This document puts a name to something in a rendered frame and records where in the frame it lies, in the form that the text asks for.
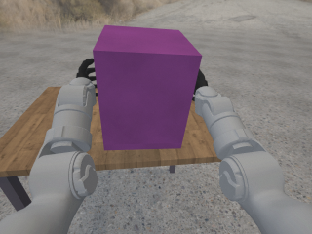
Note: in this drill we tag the right robot forearm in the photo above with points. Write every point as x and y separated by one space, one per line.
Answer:
228 132

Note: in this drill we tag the left robot forearm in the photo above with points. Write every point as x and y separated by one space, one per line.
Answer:
72 119

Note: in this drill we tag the right robot upper arm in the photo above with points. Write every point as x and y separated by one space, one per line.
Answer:
256 182

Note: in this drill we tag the table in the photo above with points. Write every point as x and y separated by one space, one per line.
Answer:
20 146

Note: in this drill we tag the left robot upper arm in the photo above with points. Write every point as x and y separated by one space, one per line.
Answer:
58 183

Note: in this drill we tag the robot left hand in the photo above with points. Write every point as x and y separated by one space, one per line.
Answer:
84 71

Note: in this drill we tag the carton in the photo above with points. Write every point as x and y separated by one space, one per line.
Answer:
146 79

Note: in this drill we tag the robot right hand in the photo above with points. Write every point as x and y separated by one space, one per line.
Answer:
200 82

